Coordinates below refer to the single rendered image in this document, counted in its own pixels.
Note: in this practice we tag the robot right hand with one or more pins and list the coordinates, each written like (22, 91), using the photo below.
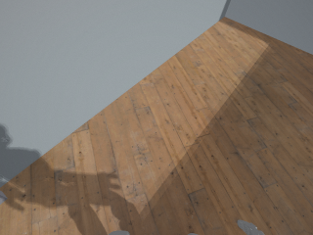
(249, 228)

